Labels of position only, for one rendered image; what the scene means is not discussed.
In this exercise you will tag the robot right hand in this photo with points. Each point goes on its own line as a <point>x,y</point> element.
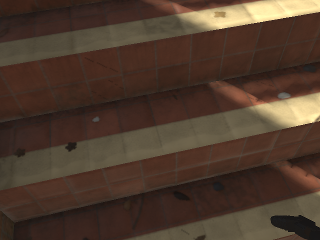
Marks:
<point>301,225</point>

